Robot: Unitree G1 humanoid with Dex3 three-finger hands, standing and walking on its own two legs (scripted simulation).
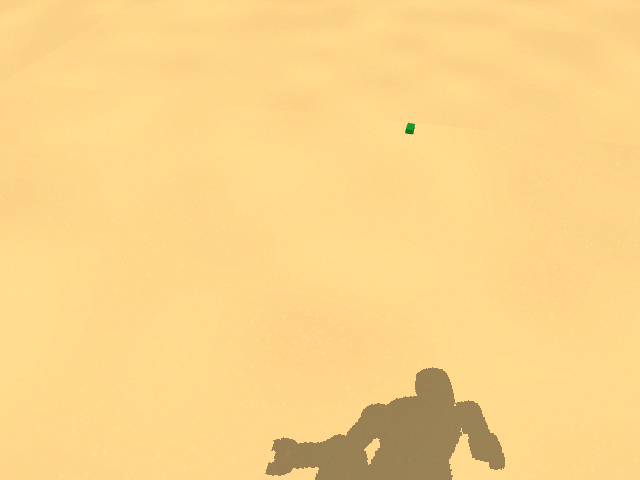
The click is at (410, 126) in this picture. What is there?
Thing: small brick
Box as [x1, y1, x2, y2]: [405, 123, 414, 133]
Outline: 408,123 405,132 412,133 414,124
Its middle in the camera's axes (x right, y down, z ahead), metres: +0.51 -0.60 +2.21
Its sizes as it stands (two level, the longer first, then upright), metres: 0.067 0.041 0.028
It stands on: the floor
